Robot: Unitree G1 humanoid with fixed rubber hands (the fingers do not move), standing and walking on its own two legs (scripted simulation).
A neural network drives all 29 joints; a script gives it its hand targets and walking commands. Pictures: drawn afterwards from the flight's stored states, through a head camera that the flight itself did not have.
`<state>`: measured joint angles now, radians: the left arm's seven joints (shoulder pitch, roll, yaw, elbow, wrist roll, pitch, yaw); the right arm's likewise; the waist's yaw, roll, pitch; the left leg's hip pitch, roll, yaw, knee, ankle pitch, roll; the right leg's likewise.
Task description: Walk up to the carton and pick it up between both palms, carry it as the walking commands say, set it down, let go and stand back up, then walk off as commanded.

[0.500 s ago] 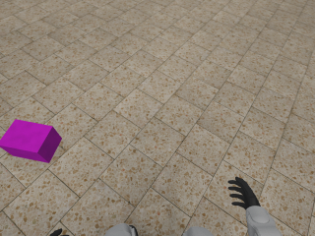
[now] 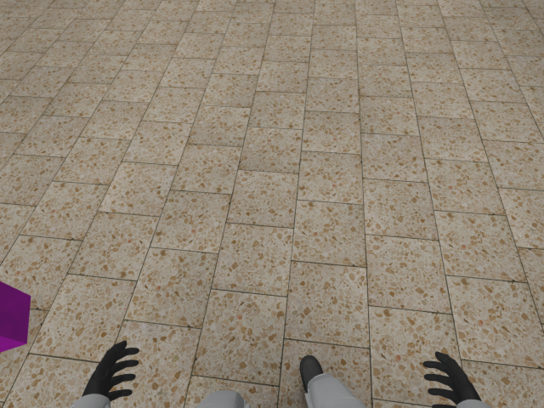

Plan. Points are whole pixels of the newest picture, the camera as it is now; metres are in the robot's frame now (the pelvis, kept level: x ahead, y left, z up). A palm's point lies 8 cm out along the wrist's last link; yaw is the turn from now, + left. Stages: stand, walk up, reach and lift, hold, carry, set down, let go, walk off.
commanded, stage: stand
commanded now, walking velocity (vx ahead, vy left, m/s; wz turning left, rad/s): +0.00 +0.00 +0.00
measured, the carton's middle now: out of the picture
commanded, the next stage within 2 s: none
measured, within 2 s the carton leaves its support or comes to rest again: neither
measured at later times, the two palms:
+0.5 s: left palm out of the picture -0.04 +0.29 -0.13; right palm out of the picture -0.10 -0.20 -0.09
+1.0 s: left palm out of the picture -0.13 +0.27 -0.14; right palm out of the picture -0.22 -0.16 -0.13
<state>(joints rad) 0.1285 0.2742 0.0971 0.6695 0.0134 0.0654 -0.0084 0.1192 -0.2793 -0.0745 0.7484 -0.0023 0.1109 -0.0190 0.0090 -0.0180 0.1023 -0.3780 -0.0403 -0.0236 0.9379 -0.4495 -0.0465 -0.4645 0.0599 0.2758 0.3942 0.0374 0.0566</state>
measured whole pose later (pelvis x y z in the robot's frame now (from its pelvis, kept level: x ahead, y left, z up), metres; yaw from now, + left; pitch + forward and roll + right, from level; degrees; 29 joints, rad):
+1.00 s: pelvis -0.15 +0.06 +0.01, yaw -9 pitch +0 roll -1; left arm 0.35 0.15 0.00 1.07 0.01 -0.01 0.04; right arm 0.34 -0.14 -0.01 1.10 -0.01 0.00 -0.02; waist -0.03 -0.02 0.00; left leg -0.28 -0.03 0.14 0.39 -0.13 0.10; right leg -0.09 0.01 0.03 0.38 -0.30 0.01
